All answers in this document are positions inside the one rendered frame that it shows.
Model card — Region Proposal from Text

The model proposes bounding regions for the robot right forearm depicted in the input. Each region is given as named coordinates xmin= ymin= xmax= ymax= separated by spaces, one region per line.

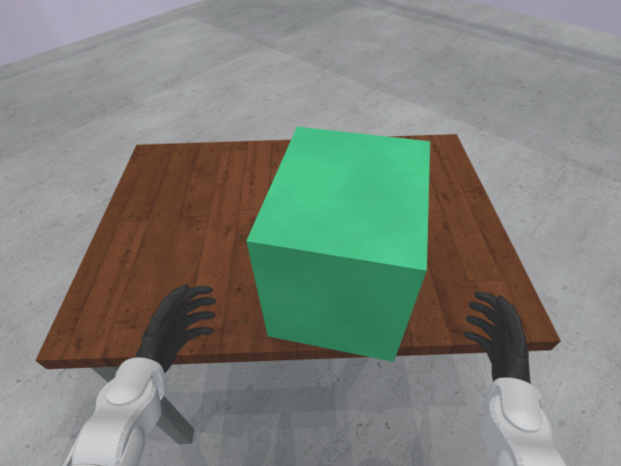
xmin=480 ymin=378 xmax=567 ymax=466

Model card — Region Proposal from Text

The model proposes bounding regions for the robot right hand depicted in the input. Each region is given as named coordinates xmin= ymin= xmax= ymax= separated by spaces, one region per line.
xmin=464 ymin=291 xmax=531 ymax=383

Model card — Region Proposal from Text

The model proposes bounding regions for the table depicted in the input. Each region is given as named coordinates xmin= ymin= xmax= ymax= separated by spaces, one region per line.
xmin=35 ymin=134 xmax=561 ymax=444

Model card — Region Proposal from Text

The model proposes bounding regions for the carton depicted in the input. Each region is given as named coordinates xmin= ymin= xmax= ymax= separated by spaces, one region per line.
xmin=246 ymin=126 xmax=430 ymax=362

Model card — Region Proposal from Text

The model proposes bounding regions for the robot left forearm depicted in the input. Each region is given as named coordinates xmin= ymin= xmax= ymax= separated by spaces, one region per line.
xmin=63 ymin=357 xmax=167 ymax=466

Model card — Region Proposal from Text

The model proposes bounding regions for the robot left hand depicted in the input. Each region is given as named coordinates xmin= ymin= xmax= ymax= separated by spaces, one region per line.
xmin=135 ymin=284 xmax=216 ymax=373

